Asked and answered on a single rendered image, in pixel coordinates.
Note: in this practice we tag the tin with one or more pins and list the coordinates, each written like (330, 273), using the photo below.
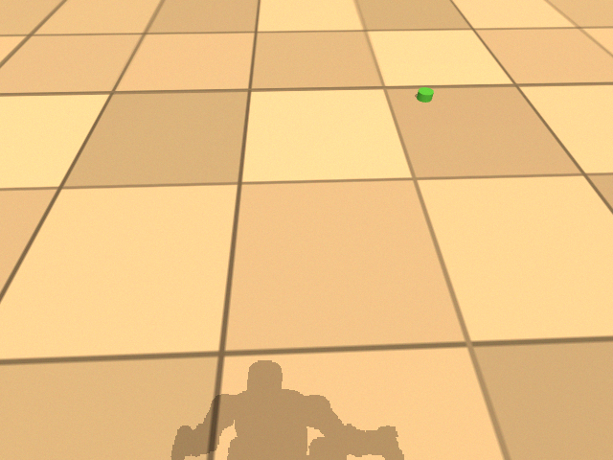
(425, 94)

